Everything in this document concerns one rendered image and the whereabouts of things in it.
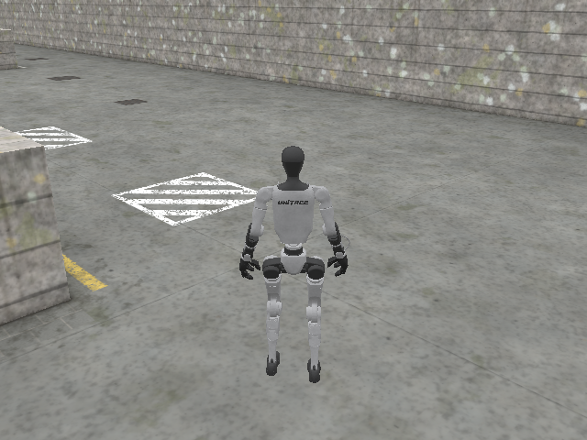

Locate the robot head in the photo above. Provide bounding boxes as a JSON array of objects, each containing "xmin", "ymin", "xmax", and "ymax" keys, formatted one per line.
[{"xmin": 277, "ymin": 146, "xmax": 309, "ymax": 191}]

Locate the robot left upper arm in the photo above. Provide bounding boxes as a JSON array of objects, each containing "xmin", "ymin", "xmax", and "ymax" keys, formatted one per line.
[{"xmin": 249, "ymin": 186, "xmax": 274, "ymax": 237}]

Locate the left robot hand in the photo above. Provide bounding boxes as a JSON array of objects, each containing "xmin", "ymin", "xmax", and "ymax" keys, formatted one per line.
[{"xmin": 239, "ymin": 258, "xmax": 260, "ymax": 280}]

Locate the robot right upper arm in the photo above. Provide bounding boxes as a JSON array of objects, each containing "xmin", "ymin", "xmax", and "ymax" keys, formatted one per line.
[{"xmin": 312, "ymin": 185, "xmax": 337, "ymax": 236}]

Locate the robot right thigh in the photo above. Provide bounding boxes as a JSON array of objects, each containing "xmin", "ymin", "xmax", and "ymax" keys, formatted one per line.
[{"xmin": 306, "ymin": 256, "xmax": 325, "ymax": 323}]

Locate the left robot forearm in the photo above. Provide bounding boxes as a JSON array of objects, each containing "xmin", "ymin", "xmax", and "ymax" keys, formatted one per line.
[{"xmin": 241, "ymin": 223, "xmax": 259, "ymax": 261}]

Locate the right robot forearm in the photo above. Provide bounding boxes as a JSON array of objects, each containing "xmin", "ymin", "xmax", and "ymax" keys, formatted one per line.
[{"xmin": 327, "ymin": 222, "xmax": 346, "ymax": 259}]

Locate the right robot hand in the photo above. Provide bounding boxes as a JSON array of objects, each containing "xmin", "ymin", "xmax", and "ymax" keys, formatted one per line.
[{"xmin": 327, "ymin": 255, "xmax": 348, "ymax": 277}]

